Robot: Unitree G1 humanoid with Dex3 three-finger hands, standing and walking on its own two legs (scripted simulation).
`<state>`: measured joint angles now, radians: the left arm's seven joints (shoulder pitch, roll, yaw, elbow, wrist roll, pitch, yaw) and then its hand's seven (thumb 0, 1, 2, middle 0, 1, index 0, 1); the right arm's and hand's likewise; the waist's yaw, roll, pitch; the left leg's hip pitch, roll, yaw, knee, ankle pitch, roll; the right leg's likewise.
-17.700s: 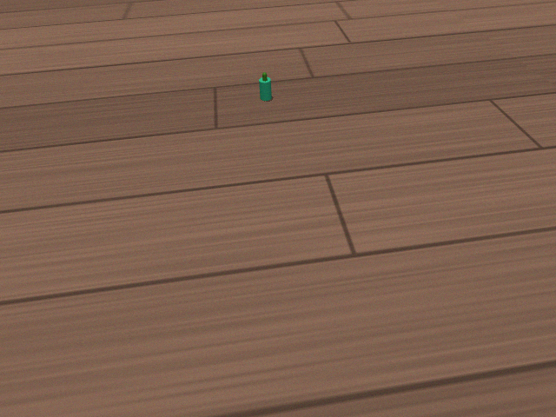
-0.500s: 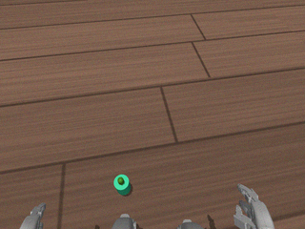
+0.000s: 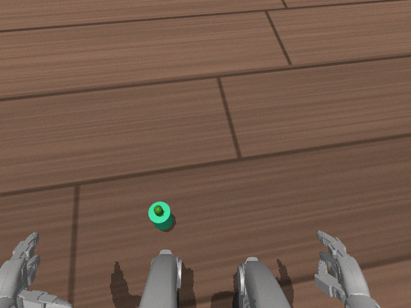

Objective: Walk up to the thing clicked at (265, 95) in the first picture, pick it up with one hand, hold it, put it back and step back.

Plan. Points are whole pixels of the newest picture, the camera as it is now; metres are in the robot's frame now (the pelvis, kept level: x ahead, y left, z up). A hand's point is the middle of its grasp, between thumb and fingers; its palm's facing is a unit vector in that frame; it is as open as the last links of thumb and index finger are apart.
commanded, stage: go down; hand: left
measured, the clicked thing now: (160, 214) +0.42 +0.18 -0.53
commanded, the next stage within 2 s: approach in 1.72 s
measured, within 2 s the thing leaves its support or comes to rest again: neither
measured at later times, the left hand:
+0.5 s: hand (62, 238) +0.28 +0.35 -0.18, palm faces +0.14 -0.98 -0.16, open 17.4 cm
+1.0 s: hand (65, 226) +0.31 +0.37 -0.21, palm faces +0.12 -0.99 -0.11, open 17.3 cm
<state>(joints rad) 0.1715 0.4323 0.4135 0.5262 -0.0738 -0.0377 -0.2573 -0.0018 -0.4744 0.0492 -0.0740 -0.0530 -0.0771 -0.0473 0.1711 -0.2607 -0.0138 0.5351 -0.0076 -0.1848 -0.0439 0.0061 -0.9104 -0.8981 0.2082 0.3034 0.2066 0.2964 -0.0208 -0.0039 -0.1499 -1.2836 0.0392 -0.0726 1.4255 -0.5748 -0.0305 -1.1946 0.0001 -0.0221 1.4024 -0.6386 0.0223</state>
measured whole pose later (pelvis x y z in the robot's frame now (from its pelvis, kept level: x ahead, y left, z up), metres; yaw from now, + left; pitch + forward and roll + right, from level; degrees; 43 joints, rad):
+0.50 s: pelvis -0.04 -0.01 -0.13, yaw -3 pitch +33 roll -4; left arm -0.26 0.63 0.66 0.87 -0.18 -0.34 -0.56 -0.01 -0.49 0.05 -0.03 -0.03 -0.03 -0.02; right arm 0.10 -0.31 0.02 0.66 -0.02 -0.18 -0.03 0.01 -0.88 -0.89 0.21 0.30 0.21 0.30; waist -0.02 -0.01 -0.15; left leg -1.82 0.04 -0.12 1.89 -0.64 -0.05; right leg -1.73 0.03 -0.04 1.88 -0.72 0.01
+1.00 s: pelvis -0.06 +0.00 -0.20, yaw -5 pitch +32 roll -6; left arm -0.41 0.74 0.75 0.95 -0.21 -0.36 -0.67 -0.01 -0.49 0.08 -0.02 -0.07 -0.03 -0.05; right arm 0.08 -0.33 0.06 0.67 -0.03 -0.18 -0.03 0.00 -0.88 -0.90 0.21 0.30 0.21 0.30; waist -0.03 -0.03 -0.13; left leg -2.03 0.04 -0.15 2.11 -0.65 -0.06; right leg -1.93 0.04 -0.05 2.08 -0.73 0.02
